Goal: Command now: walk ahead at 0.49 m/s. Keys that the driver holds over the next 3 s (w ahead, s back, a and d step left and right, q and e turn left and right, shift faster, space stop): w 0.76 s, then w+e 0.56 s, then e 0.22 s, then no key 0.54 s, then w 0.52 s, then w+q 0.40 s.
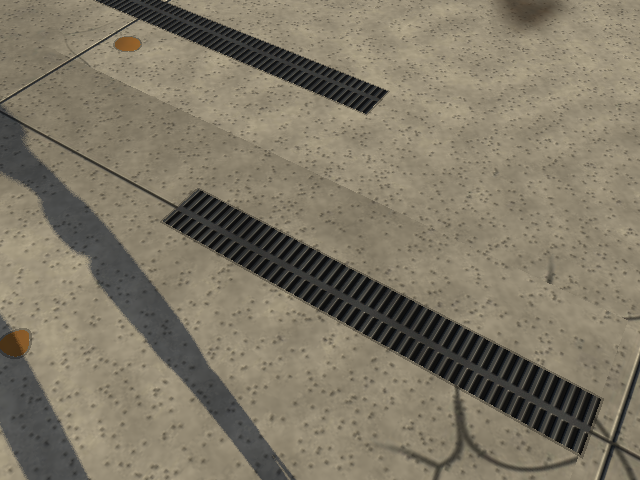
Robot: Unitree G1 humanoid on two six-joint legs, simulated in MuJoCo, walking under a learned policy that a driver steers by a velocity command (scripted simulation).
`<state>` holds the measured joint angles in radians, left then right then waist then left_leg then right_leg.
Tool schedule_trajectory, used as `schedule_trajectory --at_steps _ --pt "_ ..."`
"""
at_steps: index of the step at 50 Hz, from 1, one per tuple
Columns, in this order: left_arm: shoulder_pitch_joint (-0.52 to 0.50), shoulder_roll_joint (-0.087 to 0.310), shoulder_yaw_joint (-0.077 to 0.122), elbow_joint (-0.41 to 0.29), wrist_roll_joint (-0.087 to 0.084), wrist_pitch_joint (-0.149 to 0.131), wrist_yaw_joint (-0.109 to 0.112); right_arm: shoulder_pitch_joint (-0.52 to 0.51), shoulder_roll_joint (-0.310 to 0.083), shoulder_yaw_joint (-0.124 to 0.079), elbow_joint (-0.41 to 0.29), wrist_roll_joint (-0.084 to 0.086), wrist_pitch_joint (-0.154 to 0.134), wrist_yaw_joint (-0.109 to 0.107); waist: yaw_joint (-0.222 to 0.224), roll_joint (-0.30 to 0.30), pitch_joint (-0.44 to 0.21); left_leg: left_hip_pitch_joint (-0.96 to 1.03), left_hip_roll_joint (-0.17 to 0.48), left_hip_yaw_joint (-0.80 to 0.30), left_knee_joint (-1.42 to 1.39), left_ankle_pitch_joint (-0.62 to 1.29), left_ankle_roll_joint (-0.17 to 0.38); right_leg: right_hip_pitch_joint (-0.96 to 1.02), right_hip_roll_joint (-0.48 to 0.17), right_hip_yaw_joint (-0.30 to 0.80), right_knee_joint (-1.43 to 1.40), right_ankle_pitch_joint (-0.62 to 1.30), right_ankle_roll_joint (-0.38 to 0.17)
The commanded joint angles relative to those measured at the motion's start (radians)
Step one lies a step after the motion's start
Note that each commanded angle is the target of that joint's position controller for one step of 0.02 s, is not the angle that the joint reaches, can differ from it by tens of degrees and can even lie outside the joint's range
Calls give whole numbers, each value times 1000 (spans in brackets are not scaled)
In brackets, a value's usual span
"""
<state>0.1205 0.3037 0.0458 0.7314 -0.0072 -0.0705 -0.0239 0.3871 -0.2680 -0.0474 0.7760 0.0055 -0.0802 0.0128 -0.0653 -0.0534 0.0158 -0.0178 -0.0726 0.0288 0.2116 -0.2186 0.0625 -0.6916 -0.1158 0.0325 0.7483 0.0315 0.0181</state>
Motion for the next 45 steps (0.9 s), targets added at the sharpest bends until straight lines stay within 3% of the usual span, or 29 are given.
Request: schedule_trajectory --at_steps 1,6,8,9,10,11,12,13,14,15,16,19,22,26,30,33,34,35,36,37,38,39,40,41,42,45 --pt "-124 29 -4 -91 -5 -22 -16 -4 -182 -45 -40 10 -11 -11 -7 97 77 -87 261 -116 -99 223 141 55 32 -26 -138 113 -7" --pt "-172 59 4 -127 -6 -31 -40 39 -197 -52 8 16 17 -20 12 110 64 102 326 -127 11 392 110 57 64 -25 -238 -22 -67" --pt "-52 102 26 -101 -2 -29 -33 18 -217 -56 11 11 29 -26 85 146 -31 126 301 -103 176 729 84 249 125 -80 -247 -94 -106" --pt "103 146 48 -59 -1 -27 -22 10 -202 -47 7 6 36 -30 163 137 -137 60 253 -65 367 794 53 479 132 -90 -249 -60 -140" --pt "284 218 65 -28 7 -21 -9 31 -153 -25 -17 -18 35 -34 216 26 -299 -169 192 -34 688 479 19 816 -59 127 -195 -13 -204" --pt "313 263 73 -8 7 -20 -17 187 -22 10 -19 -6 14 -19 123 -246 -437 -555 -4 -88 1018 -322 -43 1128 -271 640 -321 -293 -368" --pt "305 160 48 -15 -8 -18 -14 92 -138 -12 -7 15 -6 -12 181 -135 -388 -665 37 -197 1109 -361 -33 1097 -247 695 -420 -422 -330" --pt "233 134 38 -20 -6 -16 -8 -21 -178 -25 -44 40 -17 -7 173 -83 -223 -727 87 -161 1108 -277 -27 961 -221 536 -444 -388 -289" --pt "169 125 34 -28 0 -16 -5 -79 -167 -20 -59 33 -24 -12 142 13 -134 -702 138 -126 1058 -184 -27 810 -187 432 -466 -274 -269" --pt "127 105 30 -31 10 -18 -7 -105 -159 -23 -62 15 -23 -15 113 33 -73 -670 168 -115 1001 -130 -35 691 -153 352 -491 -160 -266" --pt "109 87 24 -33 22 -23 -7 -80 -147 -25 -56 10 -15 -14 78 5 -68 -605 193 -124 974 -92 -38 619 -128 302 -518 -99 -263" --pt "105 89 26 -11 7 -40 -9 -53 -98 -15 -44 5 14 -18 45 -11 -42 -564 213 -105 890 -60 -66 523 -107 203 -591 -30 -284" --pt "134 118 34 15 6 -38 3 -161 -86 -9 -79 -5 17 -21 66 4 9 -634 224 -94 729 86 -92 516 -88 127 -630 7 -277" --pt "186 142 38 42 -4 -25 13 -302 -60 4 -107 0 -1 -4 120 9 35 -580 183 -52 458 301 -89 531 -46 34 -632 -1 -230" --pt "257 161 43 84 -13 -5 16 -405 -74 3 -143 12 -12 18 152 2 57 -594 157 -51 343 296 -67 650 -103 53 -592 -13 -222" --pt "255 176 51 101 -17 13 25 -394 -101 -7 -150 10 -16 30 120 -14 41 -561 139 -51 296 184 -26 746 -144 69 -517 88 -195" --pt "239 183 53 100 -17 18 28 -344 -119 -15 -137 8 -17 30 86 -25 11 -484 117 -30 282 152 -9 757 -137 59 -456 211 -182" --pt "221 176 50 98 -15 24 30 -229 -148 -34 -103 5 -17 26 21 -16 -60 -321 86 1 255 157 16 736 -97 22 -316 348 -159" --pt "228 136 32 86 -2 26 33 -66 -201 -57 -59 1 -15 16 -45 17 -186 -59 135 -44 288 178 57 621 -44 -18 -95 288 -126" --pt "334 38 -1 55 6 9 27 43 -307 -82 -45 -18 -9 10 -25 222 -344 349 392 -459 282 55 204 223 97 -75 299 -69 -51" --pt "325 39 -5 68 0 -11 23 75 -249 -68 -35 0 -4 12 -42 317 -405 419 460 -754 122 -87 255 40 173 42 475 -601 -37" --pt "250 131 21 50 -32 -25 15 16 -192 -47 -41 3 -5 12 -47 231 -264 316 443 -644 94 -174 206 -58 112 98 552 -574 -55" --pt "179 137 22 30 -44 -29 14 -54 -165 -39 -53 -1 -5 9 -26 172 -157 176 412 -505 74 -132 174 -63 61 69 528 -485 -65" --pt "145 128 23 25 -31 -26 17 -113 -135 -30 -53 -7 -8 11 3 124 -77 43 373 -404 35 -55 157 -35 26 56 466 -409 -61" --pt "158 121 30 32 -23 -13 20 -152 -106 -22 -54 -14 -18 11 37 146 -48 -40 341 -326 3 12 139 21 -6 68 414 -350 -57" --pt "208 70 27 55 -24 24 23 -179 -105 -27 -31 -21 -41 11 75 151 -19 -148 313 -179 -71 147 140 91 -14 78 379 -263 -29"
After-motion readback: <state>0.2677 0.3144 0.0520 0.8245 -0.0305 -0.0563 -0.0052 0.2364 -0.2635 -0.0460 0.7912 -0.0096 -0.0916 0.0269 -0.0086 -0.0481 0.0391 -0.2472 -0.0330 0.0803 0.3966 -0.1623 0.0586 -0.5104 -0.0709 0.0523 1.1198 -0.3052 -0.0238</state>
